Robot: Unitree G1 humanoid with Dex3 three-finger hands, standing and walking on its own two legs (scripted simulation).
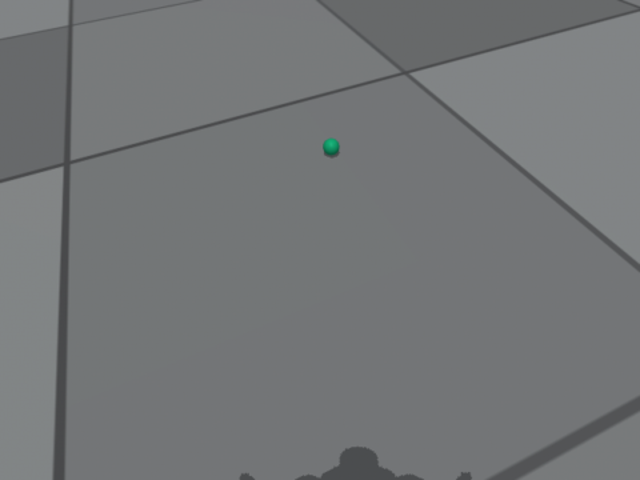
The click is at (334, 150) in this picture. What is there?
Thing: free ball
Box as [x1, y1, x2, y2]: [323, 138, 338, 154]
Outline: 330,138 324,142 323,149 326,153 333,154 338,150 338,143 336,140
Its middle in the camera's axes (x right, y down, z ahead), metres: +0.06 -0.49 +1.98
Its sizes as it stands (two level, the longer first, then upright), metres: 0.084 0.084 0.084
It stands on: the floor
